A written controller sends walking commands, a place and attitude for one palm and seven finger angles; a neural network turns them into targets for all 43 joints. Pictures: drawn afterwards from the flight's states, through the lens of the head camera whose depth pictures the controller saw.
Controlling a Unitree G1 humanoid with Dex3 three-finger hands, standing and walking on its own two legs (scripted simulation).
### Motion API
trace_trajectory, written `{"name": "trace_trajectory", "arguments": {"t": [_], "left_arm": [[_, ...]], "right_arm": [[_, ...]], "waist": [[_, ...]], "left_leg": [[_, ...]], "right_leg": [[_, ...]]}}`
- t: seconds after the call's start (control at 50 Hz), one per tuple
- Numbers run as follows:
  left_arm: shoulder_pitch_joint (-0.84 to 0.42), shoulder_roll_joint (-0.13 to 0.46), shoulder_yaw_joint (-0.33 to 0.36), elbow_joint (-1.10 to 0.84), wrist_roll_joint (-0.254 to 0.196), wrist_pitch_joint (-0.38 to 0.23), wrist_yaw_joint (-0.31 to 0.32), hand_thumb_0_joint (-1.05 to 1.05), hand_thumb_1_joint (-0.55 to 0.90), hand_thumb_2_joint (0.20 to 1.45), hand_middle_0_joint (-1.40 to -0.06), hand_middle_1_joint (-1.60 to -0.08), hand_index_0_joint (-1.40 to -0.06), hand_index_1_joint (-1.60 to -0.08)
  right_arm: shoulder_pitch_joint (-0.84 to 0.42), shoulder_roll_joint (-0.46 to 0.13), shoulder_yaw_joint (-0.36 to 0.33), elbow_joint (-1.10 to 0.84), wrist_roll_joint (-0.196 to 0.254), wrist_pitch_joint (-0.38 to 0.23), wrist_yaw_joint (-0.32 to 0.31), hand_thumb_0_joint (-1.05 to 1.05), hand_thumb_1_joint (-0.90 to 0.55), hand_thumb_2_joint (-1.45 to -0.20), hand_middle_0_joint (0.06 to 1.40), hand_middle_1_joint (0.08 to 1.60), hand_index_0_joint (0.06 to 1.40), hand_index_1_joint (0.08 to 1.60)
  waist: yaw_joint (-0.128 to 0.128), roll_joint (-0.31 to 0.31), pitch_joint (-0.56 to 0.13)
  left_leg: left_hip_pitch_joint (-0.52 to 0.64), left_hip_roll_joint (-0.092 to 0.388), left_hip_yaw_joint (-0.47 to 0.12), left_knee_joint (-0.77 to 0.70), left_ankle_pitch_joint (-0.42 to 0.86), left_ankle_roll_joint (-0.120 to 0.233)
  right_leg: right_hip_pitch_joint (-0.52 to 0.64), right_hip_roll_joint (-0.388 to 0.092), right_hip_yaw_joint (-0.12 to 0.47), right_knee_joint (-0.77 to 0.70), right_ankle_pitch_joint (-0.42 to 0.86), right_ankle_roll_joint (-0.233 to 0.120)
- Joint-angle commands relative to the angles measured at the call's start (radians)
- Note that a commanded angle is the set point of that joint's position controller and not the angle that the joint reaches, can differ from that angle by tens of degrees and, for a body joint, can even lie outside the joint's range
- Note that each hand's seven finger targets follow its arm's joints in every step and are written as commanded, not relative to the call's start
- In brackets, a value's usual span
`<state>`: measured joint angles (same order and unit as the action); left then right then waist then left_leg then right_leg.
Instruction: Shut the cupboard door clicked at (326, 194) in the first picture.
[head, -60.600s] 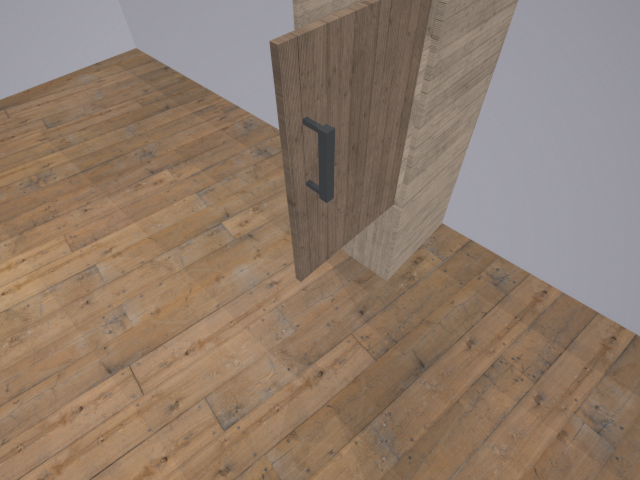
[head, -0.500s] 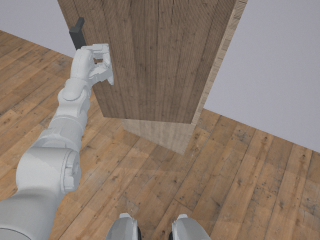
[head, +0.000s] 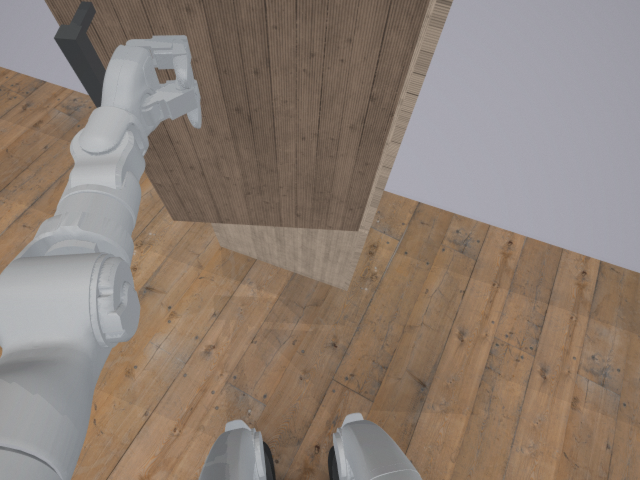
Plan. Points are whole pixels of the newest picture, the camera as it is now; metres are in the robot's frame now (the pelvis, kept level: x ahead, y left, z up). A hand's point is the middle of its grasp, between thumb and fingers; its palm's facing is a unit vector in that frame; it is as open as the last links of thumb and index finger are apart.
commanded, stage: push the door shut along its arc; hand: left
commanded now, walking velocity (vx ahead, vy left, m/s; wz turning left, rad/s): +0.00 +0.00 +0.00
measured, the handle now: (110, 83) +0.58 +0.17 +0.11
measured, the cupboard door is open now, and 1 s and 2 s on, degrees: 17 3 3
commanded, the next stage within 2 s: pull the fist back off the door in 0.44 s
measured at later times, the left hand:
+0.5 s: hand (207, 78) +0.56 +0.06 +0.12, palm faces -0.34 -0.94 -0.03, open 3.5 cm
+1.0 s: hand (232, 71) +0.58 +0.03 +0.11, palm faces +0.11 -0.99 -0.02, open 3.2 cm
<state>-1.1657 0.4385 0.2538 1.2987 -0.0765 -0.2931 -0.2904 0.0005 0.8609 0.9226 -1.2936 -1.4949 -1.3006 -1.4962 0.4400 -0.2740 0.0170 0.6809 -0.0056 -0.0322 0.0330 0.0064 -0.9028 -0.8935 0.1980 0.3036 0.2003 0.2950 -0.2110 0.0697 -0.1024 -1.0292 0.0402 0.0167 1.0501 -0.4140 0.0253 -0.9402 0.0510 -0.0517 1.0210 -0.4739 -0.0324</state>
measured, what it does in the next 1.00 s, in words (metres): stands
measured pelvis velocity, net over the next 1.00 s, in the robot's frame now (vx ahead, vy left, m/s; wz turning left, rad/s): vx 0.01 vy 0.00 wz -0.01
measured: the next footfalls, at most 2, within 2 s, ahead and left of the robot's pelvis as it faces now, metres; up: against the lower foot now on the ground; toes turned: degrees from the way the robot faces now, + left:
none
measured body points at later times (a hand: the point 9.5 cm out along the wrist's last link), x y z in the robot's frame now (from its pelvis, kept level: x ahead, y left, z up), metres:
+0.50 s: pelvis -0.01 +0.00 -0.02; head +0.15 +0.02 +0.40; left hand +0.58 +0.11 +0.13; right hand -0.04 -0.27 -0.13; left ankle +0.04 +0.10 -0.66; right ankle +0.00 -0.10 -0.66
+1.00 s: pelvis +0.01 +0.00 +0.00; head +0.16 -0.01 +0.43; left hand +0.57 +0.09 +0.11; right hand -0.09 -0.22 -0.11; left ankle +0.04 +0.11 -0.66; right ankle +0.00 -0.10 -0.66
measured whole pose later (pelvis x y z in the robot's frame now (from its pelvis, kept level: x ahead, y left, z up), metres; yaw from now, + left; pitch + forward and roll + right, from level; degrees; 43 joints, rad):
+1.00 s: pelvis +0.01 +0.00 +0.00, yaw -1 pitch +26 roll -2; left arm -1.22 0.27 0.32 1.28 0.06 -0.30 0.28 0.02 0.93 0.93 -1.29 -1.49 -1.30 -1.50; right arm 0.54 -0.22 0.00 0.70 -0.10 -0.01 0.14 0.01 -0.90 -0.89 0.20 0.30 0.20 0.29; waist -0.24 0.09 -0.13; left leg -1.06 0.05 0.03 1.03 -0.41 0.02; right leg -0.98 0.06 -0.04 1.00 -0.47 -0.03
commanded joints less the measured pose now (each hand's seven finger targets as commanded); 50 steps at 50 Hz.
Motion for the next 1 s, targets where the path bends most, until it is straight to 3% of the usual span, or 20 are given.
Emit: {"name": "trace_trajectory", "arguments": {"t": [0.0, 0.04, 0.1, 0.18, 0.3, 0.38, 0.52, 0.54, 0.56, 0.58, 0.6, 0.64, 0.66, 0.7, 0.74, 0.8, 0.86, 0.88, 0.96, 0.98], "left_arm": [[-0.637, 0.149, -0.022, -0.228, -0.022, -0.055, -0.018, 0.000, 0.900, 0.900, -1.300, -1.500, -1.300, -1.500], [-0.654, 0.172, -0.009, -0.205, -0.026, -0.048, -0.027, 0.000, 0.900, 0.900, -1.300, -1.500, -1.300, -1.500], [-0.706, 0.128, -0.050, -0.198, -0.028, -0.046, -0.042, 0.000, 0.900, 0.900, -1.300, -1.500, -1.300, -1.500], [-0.765, 0.129, -0.049, -0.167, -0.033, -0.029, -0.045, 0.000, 0.900, 0.900, -1.300, -1.500, -1.300, -1.500], [-0.850, 0.079, -0.095, -0.181, -0.011, -0.019, -0.046, 0.000, 0.900, 0.900, -1.300, -1.500, -1.300, -1.500], [-0.887, 0.059, -0.105, -0.155, -0.008, 0.010, -0.040, 0.000, 0.900, 0.900, -1.300, -1.500, -1.300, -1.500], [-0.964, 0.057, -0.122, -0.150, 0.011, 0.034, -0.036, 0.000, 0.900, 0.900, -1.300, -1.500, -1.300, -1.500], [-0.982, 0.085, 0.080, -0.142, -0.054, 0.058, 0.181, 0.000, 0.900, 0.900, -1.300, -1.500, -1.300, -1.500], [-0.926, 0.040, 0.049, -0.094, -0.016, 0.073, 0.296, 0.000, 0.900, 0.900, -1.300, -1.500, -1.300, -1.500], [-0.934, 0.014, 0.074, -0.092, 0.004, 0.071, 0.393, 0.000, 0.900, 0.900, -1.300, -1.500, -1.300, -1.500], [-0.941, -0.009, 0.076, -0.107, 0.037, 0.061, 0.484, 0.000, 0.900, 0.900, -1.300, -1.500, -1.300, -1.500], [-0.934, 0.007, 0.103, -0.118, 0.141, 0.018, 0.649, 0.000, 0.900, 0.900, -1.300, -1.500, -1.300, -1.500], [-0.945, 0.020, 0.079, -0.121, 0.208, -0.005, 0.692, 0.000, 0.900, 0.900, -1.300, -1.500, -1.300, -1.500], [-0.908, 0.055, 0.060, -0.095, 0.292, -0.036, 0.711, 0.000, 0.900, 0.900, -1.300, -1.500, -1.300, -1.500], [-0.871, 0.073, 0.036, -0.121, 0.306, -0.058, 0.676, 0.000, 0.900, 0.900, -1.300, -1.500, -1.300, -1.500], [-0.779, 0.060, 0.041, -0.149, 0.241, -0.048, 0.605, 0.000, 0.900, 0.900, -1.300, -1.500, -1.300, -1.500], [-0.685, 0.036, 0.059, -0.200, 0.163, -0.036, 0.564, 0.000, 0.900, 0.900, -1.300, -1.500, -1.300, -1.500], [-0.665, 0.015, 0.059, -0.230, 0.143, -0.049, 0.558, 0.000, 0.900, 0.900, -1.300, -1.500, -1.300, -1.500], [-0.538, -0.047, 0.047, -0.275, 0.119, -0.111, 0.571, 0.000, 0.900, 0.900, -1.300, -1.500, -1.300, -1.500], [-0.533, -0.050, 0.038, -0.295, 0.125, -0.130, 0.573, 0.000, 0.900, 0.900, -1.300, -1.500, -1.300, -1.500]], "right_arm": [[0.175, -0.182, -0.067, -0.029, 0.003, -0.027, -0.023, 0.000, -0.900, -0.900, 0.200, 0.300, 0.200, 0.300], [0.180, -0.186, -0.065, -0.016, 0.001, -0.033, -0.026, 0.000, -0.900, -0.900, 0.200, 0.300, 0.200, 0.300], [0.173, -0.186, -0.063, -0.006, 0.000, -0.045, -0.029, 0.000, -0.900, -0.900, 0.200, 0.300, 0.200, 0.300], [0.175, -0.193, -0.059, 0.011, -0.005, -0.061, -0.034, 0.000, -0.900, -0.900, 0.200, 0.300, 0.200, 0.300], [0.179, -0.196, -0.064, 0.029, -0.012, -0.082, -0.035, 0.000, -0.900, -0.900, 0.200, 0.300, 0.200, 0.300], [0.188, -0.199, -0.062, 0.040, -0.019, -0.088, -0.041, 0.000, -0.900, -0.900, 0.200, 0.300, 0.200, 0.300], [0.202, -0.203, -0.058, 0.063, -0.026, -0.105, -0.048, 0.000, -0.900, -0.900, 0.200, 0.300, 0.200, 0.300], [0.238, -0.170, -0.047, 0.025, -0.036, -0.108, -0.035, 0.000, -0.900, -0.900, 0.200, 0.300, 0.200, 0.300], [0.243, -0.170, -0.046, 0.026, -0.048, -0.108, -0.017, 0.000, -0.900, -0.900, 0.200, 0.300, 0.200, 0.300], [0.261, -0.171, -0.054, 0.033, -0.067, -0.106, 0.000, 0.000, -0.900, -0.900, 0.200, 0.300, 0.200, 0.300], [0.267, -0.168, -0.058, 0.028, -0.083, -0.102, 0.019, 0.000, -0.900, -0.900, 0.200, 0.300, 0.200, 0.300], [0.274, -0.163, -0.062, 0.028, -0.122, -0.096, 0.061, 0.000, -0.900, -0.900, 0.200, 0.300, 0.200, 0.300], [0.286, -0.166, -0.068, 0.037, -0.136, -0.088, 0.080, 0.000, -0.900, -0.900, 0.200, 0.300, 0.200, 0.300], [0.304, -0.173, -0.080, 0.032, -0.143, -0.068, 0.103, 0.000, -0.900, -0.900, 0.200, 0.300, 0.200, 0.300], [0.307, -0.173, -0.088, 0.017, -0.134, -0.046, 0.110, 0.000, -0.900, -0.900, 0.200, 0.300, 0.200, 0.300], [0.301, -0.171, -0.089, -0.005, -0.108, -0.015, 0.102, 0.000, -0.900, -0.900, 0.200, 0.300, 0.200, 0.300], [0.294, -0.163, -0.086, -0.027, -0.090, 0.004, 0.090, 0.000, -0.900, -0.900, 0.200, 0.300, 0.200, 0.300], [0.292, -0.160, -0.086, -0.032, -0.088, 0.004, 0.088, 0.000, -0.900, -0.900, 0.200, 0.300, 0.200, 0.300], [0.278, -0.143, -0.093, -0.027, -0.086, 0.007, 0.088, 0.000, -0.900, -0.900, 0.200, 0.300, 0.200, 0.300], [0.278, -0.143, -0.096, -0.024, -0.087, 0.008, 0.086, 0.000, -0.900, -0.900, 0.200, 0.300, 0.200, 0.300]], "waist": [[-0.080, 0.054, -0.520], [-0.086, 0.049, -0.511], [-0.098, 0.090, -0.524], [-0.124, 0.076, -0.495], [-0.138, 0.137, -0.571], [-0.165, 0.121, -0.554], [-0.184, 0.164, -0.582], [-0.141, 0.180, -0.589], [-0.149, 0.167, -0.572], [-0.163, 0.116, -0.562], [-0.161, 0.124, -0.566], [-0.147, 0.143, -0.584], [-0.157, 0.152, -0.601], [-0.160, 0.133, -0.610], [-0.139, 0.144, -0.644], [-0.100, 0.125, -0.689], [-0.072, 0.058, -0.656], [-0.061, 0.071, -0.658], [-0.047, -0.021, -0.562], [-0.045, -0.002, -0.548]], "left_leg": [[0.476, -0.021, -0.093, -0.038, 0.317, 0.029], [0.464, -0.018, -0.096, -0.032, 0.311, 0.029], [0.493, -0.017, -0.106, -0.020, 0.320, 0.029], [0.452, -0.015, -0.108, 0.001, 0.296, 0.038], [0.522, -0.006, -0.132, 0.029, 0.339, 0.032], [0.508, -0.004, -0.139, 0.034, 0.307, 0.037], [0.528, 0.003, -0.153, 0.043, 0.293, 0.031], [0.449, 0.012, -0.167, 0.023, 0.206, 0.011], [0.425, 0.016, -0.179, 0.005, 0.157, 0.005], [0.427, 0.018, -0.201, -0.008, 0.149, 0.005], [0.418, 0.016, -0.193, -0.002, 0.154, 0.003], [0.395, 0.007, -0.173, 0.026, 0.200, -0.003], [0.399, 0.008, -0.170, 0.035, 0.231, -0.006], [0.386, 0.002, -0.151, 0.039, 0.268, -0.002], [0.405, -0.005, -0.134, 0.020, 0.280, -0.001], [0.452, -0.010, -0.121, -0.020, 0.314, -0.002], [0.435, -0.016, -0.095, -0.066, 0.302, 0.003], [0.459, -0.018, -0.092, -0.075, 0.320, 0.002], [0.432, -0.023, -0.063, -0.095, 0.327, 0.007], [0.445, -0.025, -0.058, -0.100, 0.340, 0.006]], "right_leg": [[0.064, 0.011, 0.058, -0.149, 0.346, 0.016], [0.059, 0.012, 0.055, -0.147, 0.335, 0.014], [0.004, 0.013, 0.048, -0.133, 0.312, 0.010], [-0.031, 0.016, 0.044, -0.126, 0.279, 0.011], [-0.123, 0.019, 0.027, -0.088, 0.255, 0.007], [-0.159, 0.023, 0.016, -0.088, 0.221, 0.007], [-0.221, 0.024, 0.001, -0.068, 0.193, 0.004], [-0.190, 0.013, 0.015, -0.079, 0.169, 0.007], [-0.198, 0.010, 0.012, -0.069, 0.144, 0.015], [-0.212, 0.009, 0.001, -0.064, 0.143, 0.025], [-0.216, 0.005, 0.003, -0.063, 0.144, 0.028], [-0.222, 0.005, -0.001, -0.048, 0.162, 0.028], [-0.224, 0.005, -0.002, -0.036, 0.176, 0.028], [-0.188, 0.009, 0.000, -0.045, 0.196, 0.025], [-0.112, 0.009, 0.009, -0.064, 0.221, 0.017], [-0.007, 0.015, 0.009, -0.093, 0.273, 0.014], [0.112, 0.021, 0.017, -0.141, 0.315, 0.020], [0.119, 0.022, 0.017, -0.147, 0.331, 0.019], [0.182, 0.022, 0.023, -0.177, 0.391, 0.026], [0.186, 0.018, 0.028, -0.177, 0.413, 0.026]]}}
